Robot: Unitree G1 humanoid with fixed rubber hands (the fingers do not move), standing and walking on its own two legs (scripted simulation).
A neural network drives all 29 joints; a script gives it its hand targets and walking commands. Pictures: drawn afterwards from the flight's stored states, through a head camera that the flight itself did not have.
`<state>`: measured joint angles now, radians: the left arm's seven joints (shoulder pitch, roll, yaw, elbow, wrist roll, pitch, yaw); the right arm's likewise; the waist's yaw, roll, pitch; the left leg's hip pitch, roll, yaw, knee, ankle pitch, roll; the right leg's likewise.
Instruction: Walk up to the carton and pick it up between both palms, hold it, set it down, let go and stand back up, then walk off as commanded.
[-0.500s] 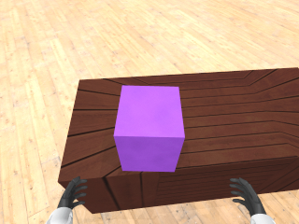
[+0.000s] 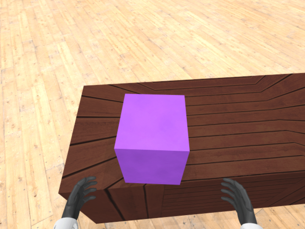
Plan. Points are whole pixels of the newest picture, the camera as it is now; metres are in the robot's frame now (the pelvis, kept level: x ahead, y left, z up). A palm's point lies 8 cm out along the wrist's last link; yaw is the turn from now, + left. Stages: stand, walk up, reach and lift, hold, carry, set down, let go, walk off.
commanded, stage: reach and lift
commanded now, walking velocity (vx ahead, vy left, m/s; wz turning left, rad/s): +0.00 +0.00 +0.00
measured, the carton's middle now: (153, 141) +0.40 +0.04 -0.09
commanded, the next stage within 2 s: none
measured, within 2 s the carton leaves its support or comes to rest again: neither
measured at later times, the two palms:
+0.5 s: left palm (80, 191) +0.21 +0.23 -0.03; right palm (232, 198) +0.20 -0.17 -0.04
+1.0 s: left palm (85, 157) +0.28 +0.22 +0.02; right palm (233, 159) +0.29 -0.18 +0.02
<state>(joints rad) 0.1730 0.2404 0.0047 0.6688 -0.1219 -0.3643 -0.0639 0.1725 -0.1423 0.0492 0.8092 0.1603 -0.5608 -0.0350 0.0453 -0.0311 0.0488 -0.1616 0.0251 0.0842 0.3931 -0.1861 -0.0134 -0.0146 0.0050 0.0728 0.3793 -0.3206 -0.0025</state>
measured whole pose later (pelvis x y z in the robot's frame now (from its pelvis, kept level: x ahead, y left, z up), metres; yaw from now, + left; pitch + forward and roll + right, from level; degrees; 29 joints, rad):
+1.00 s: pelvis -0.01 +0.00 +0.00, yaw +1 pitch +0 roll +0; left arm -0.19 0.22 0.01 0.64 -0.15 -0.18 -0.04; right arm -0.19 -0.18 0.10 0.69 0.27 -0.32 -0.11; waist 0.00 -0.01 -0.01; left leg -0.24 0.03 0.06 0.41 -0.17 -0.01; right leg -0.07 0.01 0.05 0.36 -0.29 0.00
